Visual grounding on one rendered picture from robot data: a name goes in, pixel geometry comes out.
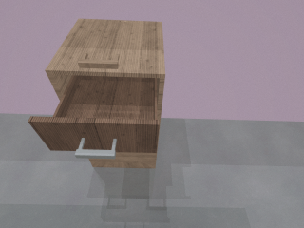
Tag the drawer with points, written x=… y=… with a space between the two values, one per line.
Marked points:
x=101 y=109

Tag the handle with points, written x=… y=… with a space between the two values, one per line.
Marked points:
x=100 y=64
x=95 y=153

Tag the cabinet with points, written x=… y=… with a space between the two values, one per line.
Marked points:
x=138 y=48

